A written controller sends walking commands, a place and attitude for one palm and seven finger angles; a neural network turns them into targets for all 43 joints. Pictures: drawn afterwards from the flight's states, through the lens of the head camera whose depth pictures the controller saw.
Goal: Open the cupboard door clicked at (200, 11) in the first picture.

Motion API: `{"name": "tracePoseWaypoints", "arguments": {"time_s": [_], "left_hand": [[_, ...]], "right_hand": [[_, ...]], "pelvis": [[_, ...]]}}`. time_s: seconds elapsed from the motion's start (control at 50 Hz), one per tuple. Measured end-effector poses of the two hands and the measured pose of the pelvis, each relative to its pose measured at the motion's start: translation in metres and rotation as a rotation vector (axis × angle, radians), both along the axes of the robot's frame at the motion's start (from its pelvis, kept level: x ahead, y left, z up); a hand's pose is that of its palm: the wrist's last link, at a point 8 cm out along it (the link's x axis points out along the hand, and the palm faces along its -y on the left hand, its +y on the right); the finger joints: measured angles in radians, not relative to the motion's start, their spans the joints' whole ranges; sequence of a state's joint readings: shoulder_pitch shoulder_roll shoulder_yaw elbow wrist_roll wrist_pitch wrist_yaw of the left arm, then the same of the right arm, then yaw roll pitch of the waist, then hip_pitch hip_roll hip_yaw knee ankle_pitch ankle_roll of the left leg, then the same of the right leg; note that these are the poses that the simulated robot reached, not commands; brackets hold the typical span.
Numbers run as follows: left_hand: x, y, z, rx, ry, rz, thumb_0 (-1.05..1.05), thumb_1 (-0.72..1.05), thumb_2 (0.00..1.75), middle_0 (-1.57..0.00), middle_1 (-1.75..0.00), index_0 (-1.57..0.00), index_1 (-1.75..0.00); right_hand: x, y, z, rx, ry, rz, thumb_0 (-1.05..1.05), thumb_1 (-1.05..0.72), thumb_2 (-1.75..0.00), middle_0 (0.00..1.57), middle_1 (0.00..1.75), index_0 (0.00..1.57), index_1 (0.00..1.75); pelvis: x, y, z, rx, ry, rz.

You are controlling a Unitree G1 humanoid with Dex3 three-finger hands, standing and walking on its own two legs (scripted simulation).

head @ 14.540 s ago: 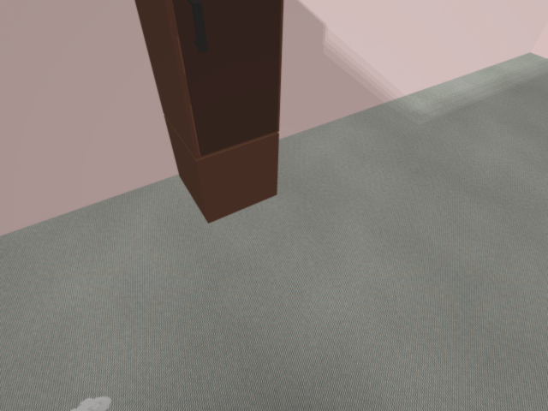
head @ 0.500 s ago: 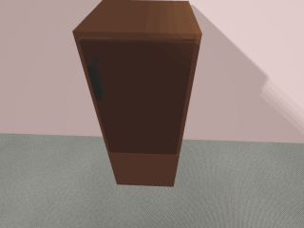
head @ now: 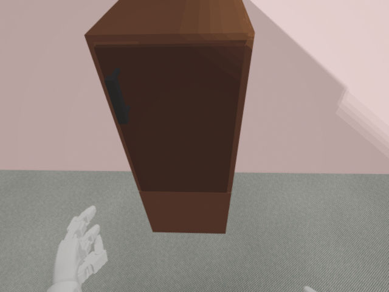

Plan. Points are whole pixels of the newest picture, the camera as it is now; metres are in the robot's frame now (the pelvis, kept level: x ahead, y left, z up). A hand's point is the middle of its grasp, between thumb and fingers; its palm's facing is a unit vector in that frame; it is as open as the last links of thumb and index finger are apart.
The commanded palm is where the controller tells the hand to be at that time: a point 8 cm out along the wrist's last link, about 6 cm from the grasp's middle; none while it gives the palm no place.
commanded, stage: raise the hand with hooked fingers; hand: left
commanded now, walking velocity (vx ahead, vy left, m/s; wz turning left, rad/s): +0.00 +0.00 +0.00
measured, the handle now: (120, 96) +0.54 +0.20 +0.15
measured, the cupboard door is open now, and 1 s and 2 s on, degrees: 0 0 0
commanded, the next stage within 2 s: move the hooked fingers beside the handle in 1.90 s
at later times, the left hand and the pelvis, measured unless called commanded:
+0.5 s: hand (97, 236) +0.23 +0.20 +0.04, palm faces -0.06 -0.99 -0.12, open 10.3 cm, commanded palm +0.18 +0.27 +0.04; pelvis +0.02 +0.00 -0.05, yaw +2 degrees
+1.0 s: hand (61, 193) +0.28 +0.26 +0.11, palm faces +0.05 -0.99 -0.10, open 13.2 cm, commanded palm +0.24 +0.31 +0.11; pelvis +0.04 +0.01 -0.01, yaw +1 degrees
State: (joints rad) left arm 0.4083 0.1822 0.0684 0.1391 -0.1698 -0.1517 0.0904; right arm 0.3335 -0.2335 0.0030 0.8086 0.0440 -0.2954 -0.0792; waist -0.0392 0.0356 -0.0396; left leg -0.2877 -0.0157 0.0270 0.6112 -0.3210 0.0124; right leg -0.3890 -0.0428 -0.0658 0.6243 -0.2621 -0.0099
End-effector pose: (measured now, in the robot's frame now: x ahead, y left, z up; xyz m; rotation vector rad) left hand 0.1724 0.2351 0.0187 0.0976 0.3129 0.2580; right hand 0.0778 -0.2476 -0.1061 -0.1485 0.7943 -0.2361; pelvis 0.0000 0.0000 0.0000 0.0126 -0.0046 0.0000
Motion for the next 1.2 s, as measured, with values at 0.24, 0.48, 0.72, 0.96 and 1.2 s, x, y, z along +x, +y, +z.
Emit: {"name": "tracePoseWaypoints", "arguments": {"time_s": [0.24, 0.48, 0.72, 0.96, 1.2], "left_hand": [[-0.028, -0.003, -0.042, -0.152, -0.135, -0.196, 0.01, 0.59, 0.76, -0.23, -0.50, -0.22, -0.51], [0.025, 0.017, 0.027, 0.031, -0.402, -0.308, 0.01, 0.31, 0.64, -0.24, -0.68, -0.23, -0.68], [0.051, 0.060, 0.056, 0.000, -0.297, -0.167, 0.01, 0.03, 0.52, -0.27, -0.86, -0.26, -0.86], [0.077, 0.069, 0.079, 0.011, -0.336, -0.265, 0.00, -0.25, 0.40, -0.29, -1.04, -0.28, -1.04], [0.101, 0.092, 0.114, -0.021, -0.297, -0.213, 0.00, -0.46, 0.31, -0.30, -1.18, -0.29, -1.18]], "right_hand": [[0.149, -0.024, 0.074, -0.161, -0.424, 0.174, 0.02, -0.91, -0.90, 0.20, 0.30, 0.20, 0.30], [0.152, 0.048, 0.002, 0.013, -0.225, 0.285, 0.02, -0.90, -0.90, 0.20, 0.30, 0.20, 0.30], [0.098, 0.027, 0.007, -0.002, -0.091, 0.119, 0.02, -0.90, -0.90, 0.21, 0.30, 0.21, 0.30], [0.128, 0.014, 0.043, -0.091, -0.222, 0.149, 0.02, -0.90, -0.90, 0.20, 0.30, 0.20, 0.30], [0.137, 0.036, 0.050, -0.021, -0.250, 0.200, 0.02, -0.90, -0.90, 0.20, 0.30, 0.20, 0.30]], "pelvis": [[0.009, -0.013, -0.040, -0.004, 0.115, -0.001], [0.020, -0.004, -0.048, -0.063, 0.155, 0.050], [0.042, 0.007, -0.023, -0.039, 0.139, 0.012], [0.039, 0.010, -0.012, -0.043, 0.069, 0.025], [0.035, 0.006, -0.001, -0.034, 0.015, 0.026]]}}
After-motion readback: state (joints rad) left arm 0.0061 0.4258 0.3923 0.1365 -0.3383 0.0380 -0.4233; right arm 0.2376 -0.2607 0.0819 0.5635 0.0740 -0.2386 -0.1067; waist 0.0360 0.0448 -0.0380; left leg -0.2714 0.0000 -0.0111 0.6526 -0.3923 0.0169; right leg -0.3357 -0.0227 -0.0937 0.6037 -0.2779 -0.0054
